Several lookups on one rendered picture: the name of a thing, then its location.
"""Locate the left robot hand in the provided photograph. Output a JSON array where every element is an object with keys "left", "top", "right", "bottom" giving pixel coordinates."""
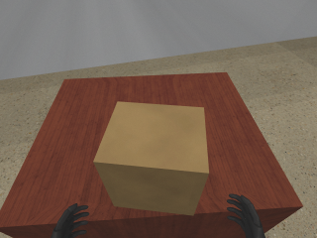
[{"left": 51, "top": 203, "right": 89, "bottom": 238}]

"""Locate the right robot hand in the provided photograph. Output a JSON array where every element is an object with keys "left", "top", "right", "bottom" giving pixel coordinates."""
[{"left": 227, "top": 193, "right": 265, "bottom": 238}]

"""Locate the pedestal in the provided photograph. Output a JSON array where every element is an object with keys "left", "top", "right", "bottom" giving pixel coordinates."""
[{"left": 0, "top": 72, "right": 303, "bottom": 238}]

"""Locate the carton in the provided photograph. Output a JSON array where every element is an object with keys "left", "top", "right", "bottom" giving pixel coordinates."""
[{"left": 93, "top": 101, "right": 209, "bottom": 216}]

